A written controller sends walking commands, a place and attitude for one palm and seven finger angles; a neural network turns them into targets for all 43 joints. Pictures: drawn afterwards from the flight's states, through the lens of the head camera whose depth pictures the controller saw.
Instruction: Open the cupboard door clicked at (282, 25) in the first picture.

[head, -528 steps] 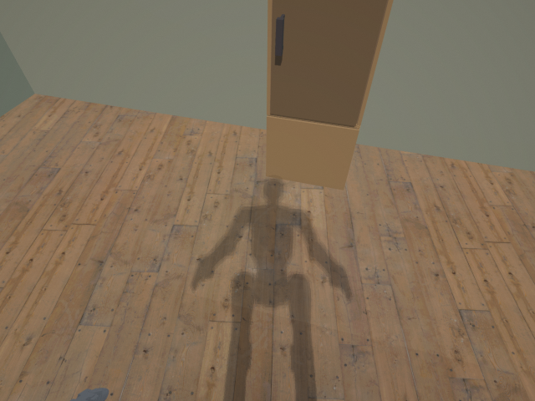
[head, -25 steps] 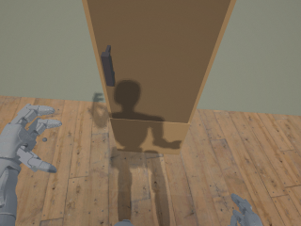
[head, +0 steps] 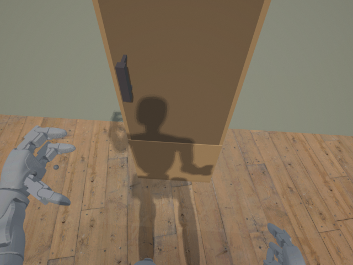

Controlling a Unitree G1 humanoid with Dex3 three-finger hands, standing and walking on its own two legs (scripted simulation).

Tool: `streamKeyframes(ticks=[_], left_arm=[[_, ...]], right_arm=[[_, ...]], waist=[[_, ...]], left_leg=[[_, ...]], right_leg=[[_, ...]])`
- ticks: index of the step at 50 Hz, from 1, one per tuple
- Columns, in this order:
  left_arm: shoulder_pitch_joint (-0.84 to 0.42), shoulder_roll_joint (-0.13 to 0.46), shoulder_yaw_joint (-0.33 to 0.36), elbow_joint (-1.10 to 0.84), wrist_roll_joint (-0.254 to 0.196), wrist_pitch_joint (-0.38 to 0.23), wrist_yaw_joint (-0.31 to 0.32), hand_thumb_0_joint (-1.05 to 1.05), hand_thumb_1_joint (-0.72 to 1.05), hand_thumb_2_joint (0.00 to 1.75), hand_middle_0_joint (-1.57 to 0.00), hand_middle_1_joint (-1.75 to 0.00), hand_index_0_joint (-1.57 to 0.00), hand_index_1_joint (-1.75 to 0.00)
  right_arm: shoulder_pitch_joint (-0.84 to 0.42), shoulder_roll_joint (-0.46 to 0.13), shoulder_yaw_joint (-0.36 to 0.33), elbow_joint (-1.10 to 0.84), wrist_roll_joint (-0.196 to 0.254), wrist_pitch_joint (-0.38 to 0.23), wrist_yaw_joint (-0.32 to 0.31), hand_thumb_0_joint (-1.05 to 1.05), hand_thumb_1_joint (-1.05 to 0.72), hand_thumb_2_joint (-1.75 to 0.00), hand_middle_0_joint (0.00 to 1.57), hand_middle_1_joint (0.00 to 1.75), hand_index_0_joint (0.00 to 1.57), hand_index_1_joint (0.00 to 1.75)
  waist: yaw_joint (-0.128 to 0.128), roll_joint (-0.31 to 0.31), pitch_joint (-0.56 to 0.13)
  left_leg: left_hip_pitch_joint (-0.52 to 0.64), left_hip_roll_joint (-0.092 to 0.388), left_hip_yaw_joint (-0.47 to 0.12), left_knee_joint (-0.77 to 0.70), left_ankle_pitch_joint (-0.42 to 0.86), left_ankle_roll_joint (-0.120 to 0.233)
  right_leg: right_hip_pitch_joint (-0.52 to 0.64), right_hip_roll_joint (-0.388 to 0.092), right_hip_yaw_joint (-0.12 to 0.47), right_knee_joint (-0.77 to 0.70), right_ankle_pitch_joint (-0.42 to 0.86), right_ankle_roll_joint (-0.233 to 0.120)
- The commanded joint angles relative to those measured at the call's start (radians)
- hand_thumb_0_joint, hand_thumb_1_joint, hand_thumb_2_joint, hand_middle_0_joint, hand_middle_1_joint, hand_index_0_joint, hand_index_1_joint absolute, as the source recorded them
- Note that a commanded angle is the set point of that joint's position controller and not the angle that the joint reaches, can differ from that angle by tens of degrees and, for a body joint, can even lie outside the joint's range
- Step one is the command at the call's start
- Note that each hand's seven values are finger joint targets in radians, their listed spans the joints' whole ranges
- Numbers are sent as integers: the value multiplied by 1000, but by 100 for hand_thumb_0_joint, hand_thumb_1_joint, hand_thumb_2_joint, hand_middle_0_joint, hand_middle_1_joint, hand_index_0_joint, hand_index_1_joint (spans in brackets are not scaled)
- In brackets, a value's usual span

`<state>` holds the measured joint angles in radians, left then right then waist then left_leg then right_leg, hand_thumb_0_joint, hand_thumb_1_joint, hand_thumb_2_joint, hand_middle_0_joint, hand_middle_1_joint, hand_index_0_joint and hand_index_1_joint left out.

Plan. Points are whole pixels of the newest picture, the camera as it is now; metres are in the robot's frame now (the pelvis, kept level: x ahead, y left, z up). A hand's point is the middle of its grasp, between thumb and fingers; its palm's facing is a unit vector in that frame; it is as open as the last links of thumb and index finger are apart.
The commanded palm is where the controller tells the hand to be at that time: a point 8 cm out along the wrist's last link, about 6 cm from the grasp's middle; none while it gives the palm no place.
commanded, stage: move the hooked fingers beside the handle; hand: left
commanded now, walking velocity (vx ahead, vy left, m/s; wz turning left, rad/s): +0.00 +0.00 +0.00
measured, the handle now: (125, 78) +0.61 +0.20 +0.06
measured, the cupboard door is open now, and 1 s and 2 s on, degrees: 0 0 0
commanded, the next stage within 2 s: none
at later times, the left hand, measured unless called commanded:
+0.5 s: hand (74, 134) +0.38 +0.27 +0.08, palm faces -0.02 -1.00 +0.00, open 14.0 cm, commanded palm +0.35 +0.32 +0.07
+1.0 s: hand (89, 110) +0.46 +0.26 +0.07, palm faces -0.03 -1.00 +0.02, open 14.0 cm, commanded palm +0.44 +0.31 +0.07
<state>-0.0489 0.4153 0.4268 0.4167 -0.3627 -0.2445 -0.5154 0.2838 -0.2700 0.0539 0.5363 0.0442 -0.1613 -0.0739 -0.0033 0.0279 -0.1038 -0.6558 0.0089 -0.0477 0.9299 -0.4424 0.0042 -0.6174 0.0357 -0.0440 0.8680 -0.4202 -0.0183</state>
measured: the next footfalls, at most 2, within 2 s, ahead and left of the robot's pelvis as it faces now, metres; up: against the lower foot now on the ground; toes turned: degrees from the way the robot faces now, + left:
none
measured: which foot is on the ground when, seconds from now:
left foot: down 0.00-1.00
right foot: down 0.00-1.00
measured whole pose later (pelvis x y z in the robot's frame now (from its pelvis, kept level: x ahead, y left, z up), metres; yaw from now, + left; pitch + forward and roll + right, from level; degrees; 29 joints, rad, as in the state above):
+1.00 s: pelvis +0.00 +0.02 -0.01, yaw -2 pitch +18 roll -3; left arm -0.73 0.57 0.46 1.07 -0.18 -0.34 -0.45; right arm 0.37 -0.28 0.04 0.60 0.02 0.01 -0.04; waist -0.12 0.00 -0.11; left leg -0.85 0.02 -0.02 1.01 -0.46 0.03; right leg -0.81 0.04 -0.02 0.92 -0.42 0.00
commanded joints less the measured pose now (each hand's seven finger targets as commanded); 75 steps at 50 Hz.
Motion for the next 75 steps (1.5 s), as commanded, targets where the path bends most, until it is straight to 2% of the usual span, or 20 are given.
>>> streamKeyframes(ticks=[1,4,9,17,19,28,34,39,44,46,50,53,58,60,62,64,71,73,74,75], left_arm=[[-261,274,87,-198,-25,-71,5,0,-50,30,-30,-120,-30,-120],[-369,286,78,-135,-13,-70,6,0,-50,30,-30,-120,-30,-120],[-491,260,17,-79,15,-73,3,0,-50,30,-30,-120,-30,-120],[-581,356,84,78,44,-74,22,0,-50,30,-30,-120,-30,-120],[-620,318,48,76,48,-84,24,0,-50,30,-30,-120,-30,-120],[-733,390,92,199,75,-103,39,0,-50,30,-30,-120,-30,-120],[-880,395,66,264,100,-145,38,0,-50,30,-30,-120,-30,-120],[-970,409,47,382,129,-143,35,0,-50,30,-30,-120,-30,-120],[-1004,409,49,396,143,-158,58,0,-50,30,-30,-120,-30,-120],[-1029,437,65,452,153,-153,68,0,-50,30,-30,-120,-30,-120],[-1087,516,96,502,188,-154,79,0,-50,30,-30,-120,-30,-120],[-1160,522,91,487,192,-177,83,0,-50,30,-30,-120,-30,-120],[-1236,562,81,599,214,-161,71,0,-50,30,-30,-120,-30,-120],[-1283,536,43,604,224,-155,69,0,-50,30,-30,-120,-30,-120],[-1314,581,71,616,221,-154,71,0,-50,30,-30,-120,-30,-120],[-1354,597,68,619,233,-151,71,0,-50,30,-30,-120,-30,-120],[-1408,696,107,680,273,-119,89,0,-50,30,-30,-120,-30,-120],[-1449,720,110,654,286,-122,92,0,-50,30,-30,-120,-30,-120],[-1452,680,80,679,289,-115,93,0,-50,30,-30,-120,-30,-120],[-1465,711,97,687,294,-112,98,0,-50,30,-30,-120,-30,-120]], right_arm=[[-27,-144,-68,-134,4,-57,-20,0,-90,-90,20,30,20,30],[-21,-147,-63,-118,3,-51,-27,0,-90,-90,20,30,20,30],[-6,-148,-64,-106,5,-46,-31,0,-90,-90,20,30,20,30],[32,-159,-65,-100,0,-5,-18,0,-90,-90,20,30,20,30],[43,-156,-70,-99,2,3,-11,0,-90,-90,20,30,20,30],[98,-171,-79,-75,-4,55,-2,0,-90,-90,20,30,20,30],[131,-175,-82,-44,-9,79,2,0,-90,-90,20,30,20,30],[161,-184,-83,-21,-11,105,5,0,-90,-90,20,30,20,30],[186,-184,-86,-17,-21,128,16,0,-90,-90,20,30,20,30],[192,-189,-86,-8,-21,141,17,0,-90,-90,20,30,20,30],[206,-193,-77,-14,-25,163,17,0,-90,-90,20,30,20,30],[219,-194,-79,-6,-30,172,18,0,-90,-90,20,30,20,30],[238,-206,-67,11,-33,188,12,0,-90,-90,20,30,20,30],[246,-205,-65,18,-34,189,12,0,-90,-90,20,30,20,30],[261,-213,-62,22,-38,193,9,0,-90,-90,20,30,20,30],[272,-213,-60,29,-42,197,9,0,-90,-90,20,30,20,30],[317,-223,-47,30,-54,220,16,0,-90,-90,20,30,20,30],[326,-224,-46,29,-57,227,17,0,-90,-90,20,30,20,30],[330,-221,-44,30,-56,230,20,0,-90,-90,20,30,20,30],[337,-225,-42,35,-60,233,20,0,-90,-90,20,30,20,30]], waist=[[-11,45,-215],[-28,44,-189],[-39,68,-240],[-18,67,-280],[-30,78,-298],[-50,42,-314],[-71,110,-355],[-94,97,-350],[-88,133,-424],[-100,89,-383],[-104,95,-381],[-125,119,-430],[-158,112,-379],[-177,158,-388],[-183,129,-415],[-188,180,-449],[-204,187,-471],[-207,237,-506],[-223,232,-489],[-226,223,-468]], left_leg=[[110,-17,22,-133,233,22],[89,-16,20,-126,203,21],[122,-14,16,-127,205,22],[89,-10,15,-120,260,16],[113,-7,16,-118,272,15],[72,-2,25,-102,293,20],[125,6,9,-87,322,13],[118,11,-1,-73,327,13],[189,19,-15,-57,436,1],[138,20,-9,-55,390,8],[69,14,4,-48,351,18],[112,20,-1,-31,380,16],[42,20,-6,-19,312,24],[70,22,-11,-15,304,22],[60,22,-19,-3,324,25],[77,25,-19,10,351,22],[46,31,-25,39,409,26],[80,35,-32,48,451,19],[81,35,-32,52,450,21],[77,40,-41,50,452,19]], right_leg=[[113,1,33,-119,216,-4],[88,0,40,-119,181,-5],[67,-1,35,-107,183,-8],[92,4,29,-76,236,-16],[66,5,26,-73,250,-11],[64,11,31,-62,281,-7],[-3,16,22,-46,268,-12],[-61,15,15,-37,255,-11],[-85,20,6,-21,289,-13],[-85,20,7,-24,279,-9],[-54,18,20,-19,287,-7],[-79,22,21,-14,295,-5],[-117,21,25,-17,251,-3],[-163,21,21,-19,226,-3],[-149,25,21,-10,242,-4],[-168,22,21,-3,255,-1],[-171,27,16,11,295,1],[-194,28,11,23,309,-1],[-215,31,9,18,304,1],[-222,32,3,19,298,0]])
